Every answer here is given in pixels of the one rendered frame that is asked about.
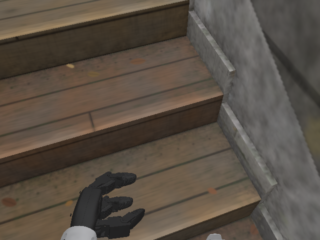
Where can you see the robot left hand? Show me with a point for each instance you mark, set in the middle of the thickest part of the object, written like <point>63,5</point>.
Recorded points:
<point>92,207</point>

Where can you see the robot left forearm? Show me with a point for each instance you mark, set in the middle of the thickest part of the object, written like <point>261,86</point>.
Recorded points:
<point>79,233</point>

